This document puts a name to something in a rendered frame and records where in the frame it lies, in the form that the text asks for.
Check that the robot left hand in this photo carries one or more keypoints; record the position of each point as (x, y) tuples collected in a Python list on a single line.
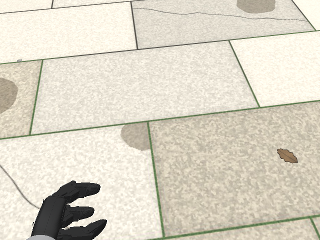
[(56, 213)]

